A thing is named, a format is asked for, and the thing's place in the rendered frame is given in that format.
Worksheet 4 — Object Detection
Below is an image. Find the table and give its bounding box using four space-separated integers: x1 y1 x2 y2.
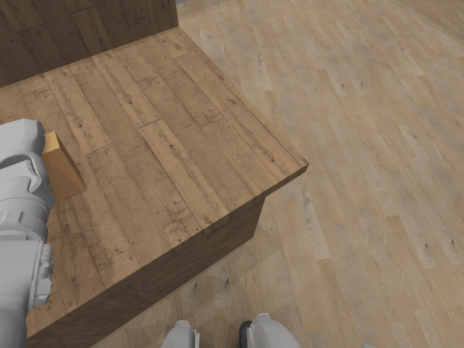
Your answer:
0 0 309 348

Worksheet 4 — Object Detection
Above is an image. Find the robot right shin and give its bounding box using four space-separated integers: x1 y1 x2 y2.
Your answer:
247 313 271 348

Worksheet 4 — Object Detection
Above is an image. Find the robot left forearm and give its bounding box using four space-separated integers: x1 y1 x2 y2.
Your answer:
0 151 55 244

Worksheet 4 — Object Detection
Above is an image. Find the robot left hand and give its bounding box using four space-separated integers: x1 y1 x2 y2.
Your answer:
0 118 53 191

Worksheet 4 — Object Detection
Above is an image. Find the sponge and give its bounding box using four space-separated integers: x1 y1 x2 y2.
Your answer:
41 131 86 202

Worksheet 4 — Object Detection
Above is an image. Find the left robot upper arm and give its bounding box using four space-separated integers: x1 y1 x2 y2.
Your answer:
0 240 54 348

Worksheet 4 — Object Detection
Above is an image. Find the robot right thigh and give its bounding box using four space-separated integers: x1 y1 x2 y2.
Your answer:
246 320 302 348

